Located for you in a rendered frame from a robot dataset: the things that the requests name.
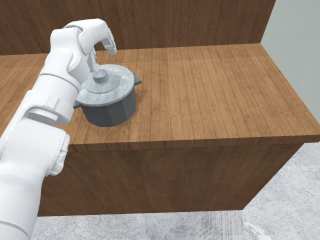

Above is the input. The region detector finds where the robot right hand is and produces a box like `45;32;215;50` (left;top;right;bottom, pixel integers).
243;222;272;240

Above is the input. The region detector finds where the left robot forearm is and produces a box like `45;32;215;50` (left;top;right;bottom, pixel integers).
0;23;94;160

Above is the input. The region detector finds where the lid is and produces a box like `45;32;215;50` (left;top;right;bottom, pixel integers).
75;64;135;107

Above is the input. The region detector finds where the left robot upper arm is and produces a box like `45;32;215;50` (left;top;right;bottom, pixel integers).
0;117;70;240

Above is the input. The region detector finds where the pot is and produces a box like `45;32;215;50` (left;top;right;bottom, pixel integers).
73;72;142;127

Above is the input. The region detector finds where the knob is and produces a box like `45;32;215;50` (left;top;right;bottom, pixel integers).
92;69;109;84

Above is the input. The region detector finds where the robot left hand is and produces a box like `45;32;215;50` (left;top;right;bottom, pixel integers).
67;18;117;73

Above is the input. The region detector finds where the table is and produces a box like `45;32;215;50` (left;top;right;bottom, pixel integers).
0;0;320;217

